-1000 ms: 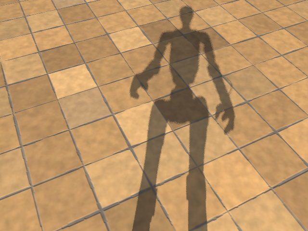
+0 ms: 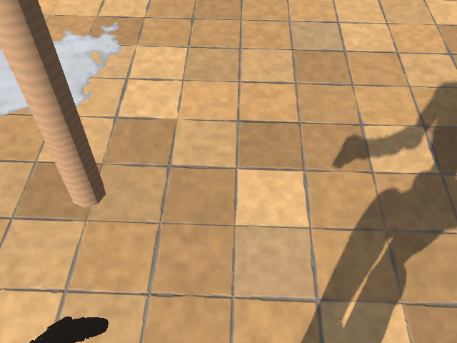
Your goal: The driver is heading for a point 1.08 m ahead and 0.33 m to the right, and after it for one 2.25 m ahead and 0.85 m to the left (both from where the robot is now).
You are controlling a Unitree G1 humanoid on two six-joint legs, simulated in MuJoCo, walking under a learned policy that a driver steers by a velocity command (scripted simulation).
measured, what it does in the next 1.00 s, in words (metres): walks ahead, turning right: left foot, then right foot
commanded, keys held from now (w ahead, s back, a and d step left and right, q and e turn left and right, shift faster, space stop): w+e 1.00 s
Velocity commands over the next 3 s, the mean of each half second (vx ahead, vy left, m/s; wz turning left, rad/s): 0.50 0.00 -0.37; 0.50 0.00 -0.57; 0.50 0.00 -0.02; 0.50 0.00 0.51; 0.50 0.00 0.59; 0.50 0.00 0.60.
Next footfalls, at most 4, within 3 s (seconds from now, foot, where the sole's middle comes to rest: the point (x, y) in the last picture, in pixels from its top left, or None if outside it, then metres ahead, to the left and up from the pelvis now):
0.44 left None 0.43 0.09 -0.76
0.96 right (314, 296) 0.59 -0.27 -0.76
1.50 left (290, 194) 0.97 -0.25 -0.76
1.98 right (359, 154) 1.14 -0.55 -0.76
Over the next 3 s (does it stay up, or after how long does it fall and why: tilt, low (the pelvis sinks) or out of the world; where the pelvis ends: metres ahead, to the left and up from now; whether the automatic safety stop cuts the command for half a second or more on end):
stays up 1.58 -0.38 0.00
